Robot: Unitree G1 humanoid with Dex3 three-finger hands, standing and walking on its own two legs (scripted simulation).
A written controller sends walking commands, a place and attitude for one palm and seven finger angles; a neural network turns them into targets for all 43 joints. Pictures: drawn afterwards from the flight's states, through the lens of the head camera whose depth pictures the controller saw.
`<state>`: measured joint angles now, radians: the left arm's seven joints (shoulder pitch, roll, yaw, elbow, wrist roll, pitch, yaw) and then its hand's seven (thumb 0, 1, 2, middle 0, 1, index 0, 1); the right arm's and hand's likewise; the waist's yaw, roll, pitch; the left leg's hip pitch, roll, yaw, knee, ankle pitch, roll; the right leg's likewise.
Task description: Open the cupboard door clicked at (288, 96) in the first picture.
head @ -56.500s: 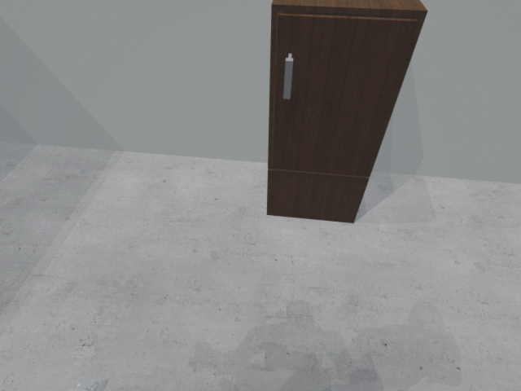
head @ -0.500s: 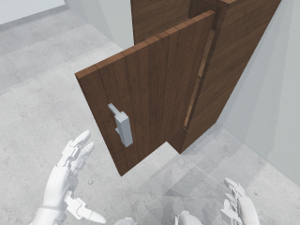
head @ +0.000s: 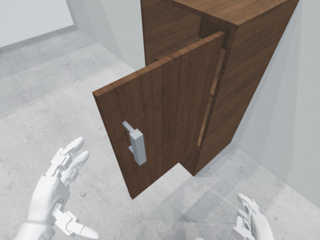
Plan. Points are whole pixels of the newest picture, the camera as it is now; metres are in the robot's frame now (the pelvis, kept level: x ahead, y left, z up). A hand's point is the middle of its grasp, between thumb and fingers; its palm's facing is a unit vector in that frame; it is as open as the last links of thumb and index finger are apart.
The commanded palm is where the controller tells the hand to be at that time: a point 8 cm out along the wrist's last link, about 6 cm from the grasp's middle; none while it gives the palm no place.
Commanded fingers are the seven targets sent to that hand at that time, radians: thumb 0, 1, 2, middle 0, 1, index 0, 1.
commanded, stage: draw the hand back to the body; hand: left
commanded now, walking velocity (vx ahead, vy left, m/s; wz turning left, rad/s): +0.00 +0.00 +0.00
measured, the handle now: (133, 143) +0.35 +0.10 +0.05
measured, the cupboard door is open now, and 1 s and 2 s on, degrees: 89 89 89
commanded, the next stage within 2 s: step back with the hand held close in 1.24 s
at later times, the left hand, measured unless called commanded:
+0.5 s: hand (38, 181) +0.20 +0.23 +0.15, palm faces +0.31 -0.87 -0.39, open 13.5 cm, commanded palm +0.15 +0.27 +0.17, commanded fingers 0.00 0.31 0.64 -0.18 -0.30 -0.18 -0.30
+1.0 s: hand (0, 156) +0.21 +0.26 +0.22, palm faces +0.47 -0.78 -0.42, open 7.9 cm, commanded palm +0.16 +0.29 +0.22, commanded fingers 0.00 0.90 0.90 -0.20 -0.30 -0.20 -0.30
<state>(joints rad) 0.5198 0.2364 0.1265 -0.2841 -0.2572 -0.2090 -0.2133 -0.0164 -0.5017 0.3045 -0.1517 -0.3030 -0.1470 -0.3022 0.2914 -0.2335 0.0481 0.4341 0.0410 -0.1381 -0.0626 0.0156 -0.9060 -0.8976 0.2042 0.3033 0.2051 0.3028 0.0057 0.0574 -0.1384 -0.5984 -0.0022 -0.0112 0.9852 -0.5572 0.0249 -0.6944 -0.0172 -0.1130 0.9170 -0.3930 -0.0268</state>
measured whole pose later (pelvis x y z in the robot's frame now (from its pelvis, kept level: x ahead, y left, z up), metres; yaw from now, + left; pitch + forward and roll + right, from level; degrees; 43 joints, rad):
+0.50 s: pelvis +0.01 +0.00 +0.04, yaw +0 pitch +0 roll -1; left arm 0.55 0.31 0.18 -0.38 -0.03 -0.05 0.12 -0.01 -0.03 0.51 -0.17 -0.30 -0.17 -0.30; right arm 0.26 -0.23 0.06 0.57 0.01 -0.15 -0.11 0.02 -0.91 -0.90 0.20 0.30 0.21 0.30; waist 0.05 0.07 -0.04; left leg -0.21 -0.02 0.00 0.62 -0.41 0.03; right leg -0.32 -0.01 -0.10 0.58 -0.27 -0.01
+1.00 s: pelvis +0.01 -0.01 +0.06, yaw -1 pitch -4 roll -1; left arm 0.44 0.34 0.35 -0.36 -0.05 -0.11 0.11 0.00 0.79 0.86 -0.21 -0.30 -0.20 -0.30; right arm 0.19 -0.24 0.03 0.64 0.00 -0.13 -0.08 0.01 -0.91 -0.90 0.20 0.30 0.20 0.30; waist 0.07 0.08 0.03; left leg -0.01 0.00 0.01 0.40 -0.31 0.02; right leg -0.13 0.01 -0.09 0.39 -0.18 -0.03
